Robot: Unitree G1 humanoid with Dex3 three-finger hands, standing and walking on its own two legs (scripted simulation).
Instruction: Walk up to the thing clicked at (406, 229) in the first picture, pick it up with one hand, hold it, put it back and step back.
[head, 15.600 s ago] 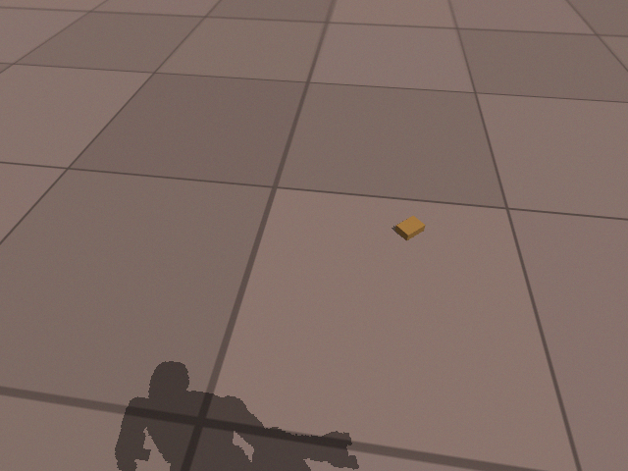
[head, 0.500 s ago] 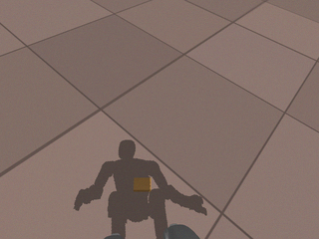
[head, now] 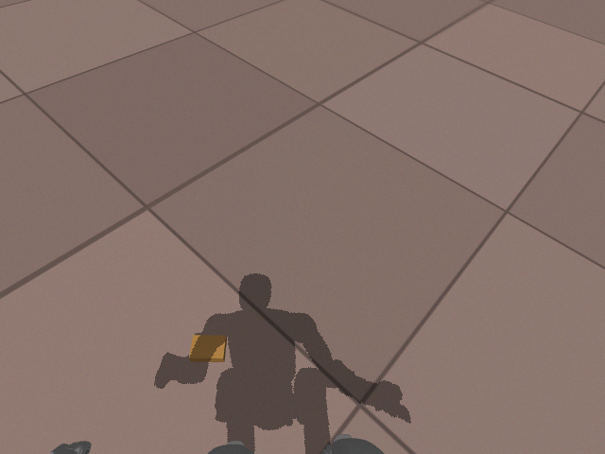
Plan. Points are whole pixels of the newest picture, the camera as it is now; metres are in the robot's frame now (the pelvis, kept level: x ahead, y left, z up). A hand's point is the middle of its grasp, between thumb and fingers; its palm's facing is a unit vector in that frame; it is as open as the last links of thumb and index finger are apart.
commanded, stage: walk up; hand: left
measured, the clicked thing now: (208, 348) +0.52 +0.26 -0.71
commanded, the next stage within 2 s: none
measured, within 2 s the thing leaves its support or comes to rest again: neither
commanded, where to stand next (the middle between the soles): +0.11 -0.08 m, yaw +3 degrees
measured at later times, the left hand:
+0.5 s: hand out of the picture +0.02 +0.11 -0.12, palm faces +0.04 -0.90 -0.43, open 7.4 cm
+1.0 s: hand out of the picture +0.05 +0.17 -0.13, palm faces +0.04 -0.91 -0.42, open 7.4 cm
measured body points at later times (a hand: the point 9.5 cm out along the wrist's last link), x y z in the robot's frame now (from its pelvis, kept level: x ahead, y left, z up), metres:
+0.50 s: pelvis +0.00 -0.17 +0.02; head +0.04 -0.19 +0.46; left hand +0.02 +0.15 -0.09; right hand +0.10 -0.51 -0.11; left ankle +0.04 -0.02 -0.65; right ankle +0.01 -0.30 -0.70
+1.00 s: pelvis +0.01 -0.12 +0.01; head +0.03 -0.12 +0.46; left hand +0.05 +0.21 -0.10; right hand +0.16 -0.41 -0.10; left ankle +0.03 +0.00 -0.69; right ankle +0.03 -0.26 -0.70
